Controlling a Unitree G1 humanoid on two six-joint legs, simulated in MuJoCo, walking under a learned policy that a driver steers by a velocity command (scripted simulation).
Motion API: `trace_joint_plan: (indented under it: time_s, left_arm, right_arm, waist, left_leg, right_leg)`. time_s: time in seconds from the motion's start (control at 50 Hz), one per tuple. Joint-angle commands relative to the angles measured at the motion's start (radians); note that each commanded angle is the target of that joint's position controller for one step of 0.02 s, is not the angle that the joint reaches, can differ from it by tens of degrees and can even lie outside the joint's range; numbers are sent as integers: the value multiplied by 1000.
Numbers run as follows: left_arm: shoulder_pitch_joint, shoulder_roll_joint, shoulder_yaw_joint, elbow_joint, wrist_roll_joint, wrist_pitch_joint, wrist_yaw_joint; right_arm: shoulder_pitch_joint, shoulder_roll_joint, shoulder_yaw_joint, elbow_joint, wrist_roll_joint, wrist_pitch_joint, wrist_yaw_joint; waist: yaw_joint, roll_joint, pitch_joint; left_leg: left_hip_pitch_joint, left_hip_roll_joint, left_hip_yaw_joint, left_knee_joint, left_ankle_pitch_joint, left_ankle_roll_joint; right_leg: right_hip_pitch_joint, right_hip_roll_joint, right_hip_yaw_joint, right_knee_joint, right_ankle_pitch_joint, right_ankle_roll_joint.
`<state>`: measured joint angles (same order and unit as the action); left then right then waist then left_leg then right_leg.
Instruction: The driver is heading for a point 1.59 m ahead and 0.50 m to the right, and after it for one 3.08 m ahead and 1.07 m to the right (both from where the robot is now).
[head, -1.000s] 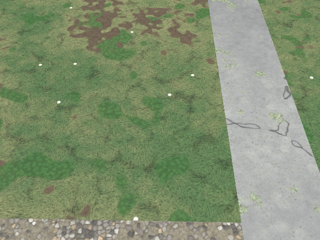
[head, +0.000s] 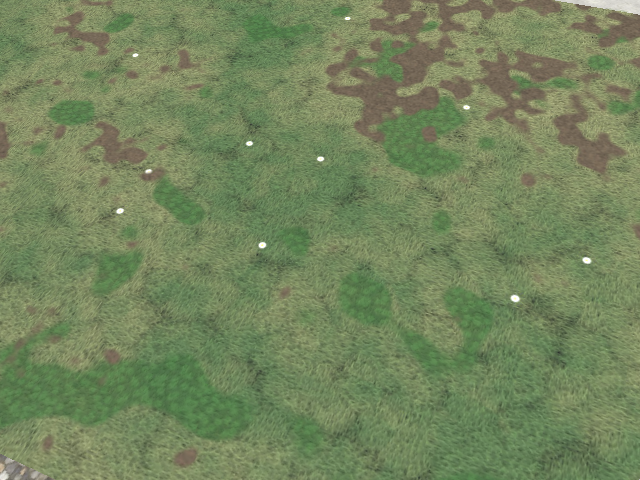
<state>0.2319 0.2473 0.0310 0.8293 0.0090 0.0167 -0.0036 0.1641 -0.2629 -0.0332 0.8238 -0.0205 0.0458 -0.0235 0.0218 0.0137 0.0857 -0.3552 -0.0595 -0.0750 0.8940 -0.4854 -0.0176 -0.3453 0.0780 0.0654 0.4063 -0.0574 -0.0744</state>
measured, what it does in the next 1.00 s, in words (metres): steps on the spot, turning right: left foot, then right foot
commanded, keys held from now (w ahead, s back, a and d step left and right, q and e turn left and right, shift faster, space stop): e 0.82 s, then no key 0.18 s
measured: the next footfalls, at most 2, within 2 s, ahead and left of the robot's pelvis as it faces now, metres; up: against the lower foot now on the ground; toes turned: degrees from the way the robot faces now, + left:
left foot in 0.18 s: +0.04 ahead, +0.11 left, +0.00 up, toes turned -12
right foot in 0.62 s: -0.07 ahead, -0.10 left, +0.00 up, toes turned -30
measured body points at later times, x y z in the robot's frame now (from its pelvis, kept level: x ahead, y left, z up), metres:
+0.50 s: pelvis -0.02 +0.02 +0.01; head +0.01 +0.03 +0.45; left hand +0.18 +0.25 -0.12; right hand +0.00 -0.27 -0.10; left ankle +0.00 +0.12 -0.74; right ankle -0.08 -0.09 -0.69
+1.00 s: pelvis -0.03 -0.01 +0.00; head -0.01 -0.03 +0.45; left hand +0.21 +0.18 -0.10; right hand -0.08 -0.31 -0.12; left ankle +0.06 +0.10 -0.70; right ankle -0.08 -0.07 -0.74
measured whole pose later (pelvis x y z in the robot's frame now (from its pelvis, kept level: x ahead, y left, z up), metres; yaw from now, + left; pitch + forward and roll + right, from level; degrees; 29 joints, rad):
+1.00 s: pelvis -0.03 -0.01 +0.00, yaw -33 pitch +0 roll +1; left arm 0.24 0.29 0.05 0.74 0.02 0.04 0.00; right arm 0.19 -0.30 -0.05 0.75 -0.02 0.06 -0.01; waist 0.02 0.01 0.06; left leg -0.43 0.00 -0.03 0.82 -0.38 -0.03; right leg -0.20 0.11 0.14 0.42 -0.22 -0.08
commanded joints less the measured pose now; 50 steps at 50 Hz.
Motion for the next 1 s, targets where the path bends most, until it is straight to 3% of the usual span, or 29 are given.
trace_joint_plan:
  time_s: [0.02, 0.12, 0.16, 0.18, 0.2, 0.22, 0.24, 0.26, 0.28, 0.32, 0.38, 0.42, 0.54, 0.58, 0.6, 0.62, 0.64, 0.66, 0.68, 0.7, 0.74, 0.8, 0.9, 1.0]
  left_arm:
    - [-9, 176, 58, -63, 5, 8, 2]
    - [-44, 179, 77, -75, 8, 34, -7]
    - [-82, 174, 81, -86, -3, 44, -7]
    - [-83, 146, 74, -101, -12, 41, -6]
    - [-74, 92, 65, -129, -30, 36, -6]
    - [-47, 153, 80, -97, 10, 29, 3]
    - [-31, 185, 91, -82, 18, 29, -1]
    - [18, 168, 90, -64, 20, 32, -7]
    - [48, 158, 88, -52, 26, 38, -11]
    - [42, 148, 80, -52, 22, 49, -22]
    - [-62, 130, 65, -100, 13, 55, -37]
    - [-89, 122, 58, -120, 7, 60, -44]
    - [-98, 118, 48, -161, -13, 59, -44]
    - [-55, 108, 47, -156, -8, 48, -38]
    - [-27, 119, 48, -149, 4, 36, -28]
    - [15, 203, 67, -146, 21, 20, -18]
    - [47, 363, 103, -160, 8, 12, -18]
    - [126, 323, 106, -137, -5, 12, -15]
    - [71, 260, 85, -139, -6, 15, -9]
    - [-14, 215, 71, -152, -3, 22, -3]
    - [-68, 187, 62, -170, -9, 23, 5]
    - [-20, 209, 69, -161, -10, 18, 0]
    - [33, 202, 64, -146, 4, 14, 6]
    - [26, 202, 55, -136, 17, 15, 7]
  right_arm:
    - [80, -86, -19, -30, 5, 3, -11]
    - [134, -80, -13, -24, 19, -19, -20]
    - [219, -86, -15, -5, 15, -32, -31]
    - [238, -145, -28, -8, 3, -38, -42]
    - [177, -256, -55, -41, -6, -38, -49]
    - [22, -243, -52, -79, -19, -38, -44]
    - [-8, -162, -30, -95, -18, -42, -41]
    - [-54, -116, -17, -102, -12, -47, -37]
    - [-69, -108, -13, -113, -6, -53, -35]
    - [-24, -112, -13, -118, -6, -55, -33]
    - [109, -145, -27, -87, -4, -52, -29]
    - [139, -166, -38, -80, -6, -49, -24]
    - [99, -202, -59, -86, -9, -44, 4]
    - [74, -207, -64, -86, 4, -40, 7]
    - [85, -201, -65, -79, 7, -39, 6]
    - [110, -160, -56, -92, 0, -35, 9]
    - [55, -74, -29, -172, -5, -26, 3]
    - [6, -119, -33, -168, -13, -13, -9]
    - [13, -126, -38, -156, 2, -9, -4]
    - [25, -135, -41, -140, 11, -14, 1]
    - [55, -158, -50, -124, -9, -16, 10]
    - [60, -136, -45, -128, -5, -9, 18]
    - [21, -120, -36, -139, 0, 0, 11]
    - [4, -107, -25, -143, 11, -5, 5]
  waist:
    - [-22, -162, -137]
    - [-37, -181, -137]
    - [-82, -177, -121]
    - [-81, -95, -98]
    - [-54, 188, -99]
    - [-16, 150, -21]
    - [16, 65, -36]
    - [59, 47, -40]
    - [67, 69, -57]
    - [31, 106, -68]
    - [-51, 116, -82]
    - [-71, 134, -97]
    - [-66, 188, -122]
    - [-26, 165, -133]
    - [-2, 110, -142]
    - [7, -88, -160]
    - [8, -311, -123]
    - [71, -176, -157]
    - [27, -135, -105]
    - [-12, -114, -62]
    - [-33, -146, -86]
    - [-25, -107, -125]
    - [7, -136, -110]
    - [14, -134, -104]
  left_leg:
    - [-5, -13, 30, -56, 17, -1]
    - [149, -43, 43, -271, 64, 42]
    - [285, -46, 48, -502, 155, 78]
    - [335, 53, -55, -660, 70, 109]
    - [306, 336, -399, -772, -112, 207]
    - [114, 442, -435, -792, -20, 261]
    - [29, 393, -335, -743, 143, 263]
    - [21, 321, -218, -704, 276, 227]
    - [62, 276, -139, -674, 368, 205]
    - [162, 249, -57, -625, 553, 209]
    - [352, 290, -46, -570, 727, 235]
    - [398, 315, -34, -545, 766, 238]
    - [312, 337, 46, -472, 803, 207]
    - [267, 328, 85, -393, 737, 165]
    - [197, 309, 126, -313, 622, 111]
    - [-2, 240, 198, -94, 339, 42]
    - [-271, 54, 206, 52, -159, -15]
    - [-262, 87, 70, 193, -169, -15]
    - [-268, 101, 45, 230, -88, -12]
    - [-254, 115, 31, 196, 5, -11]
    - [-217, 101, 44, 187, 97, -21]
    - [-208, 81, 45, 167, 125, -33]
    - [-195, 75, 47, 27, 119, -30]
    - [-45, 50, 57, -124, 87, 2]
  right_leg:
    - [102, -217, 347, -202, -265, -125]
    - [11, -189, 397, -231, -338, -75]
    - [-69, -141, 383, -214, -392, -10]
    - [-146, -67, 313, -129, -444, 58]
    - [-262, 73, 124, 178, -489, 91]
    - [-268, 63, 33, 430, -450, 96]
    - [-165, 21, 48, 578, -405, 91]
    - [-141, 19, 37, 666, -353, 87]
    - [-154, 12, 20, 737, -321, 90]
    - [-211, -7, -20, 765, -325, 111]
    - [-276, -35, -38, 637, -356, 138]
    - [-245, -46, -54, 550, -393, 138]
    - [-17, -37, -147, 290, -412, 86]
    - [88, -25, -164, 103, -291, 60]
    - [187, -28, -129, -43, -148, 45]
    - [345, -196, 123, -134, -66, 7]
    - [371, -467, 474, -99, 418, -148]
    - [362, -467, 424, -69, 454, -238]
    - [314, -399, 335, -71, 388, -228]
    - [261, -320, 263, -88, 300, -181]
    - [256, -244, 208, -85, 334, -142]
    - [272, -234, 222, -75, 330, -147]
    - [278, -242, 272, -78, 238, -157]
    - [208, -242, 298, -46, 247, -150]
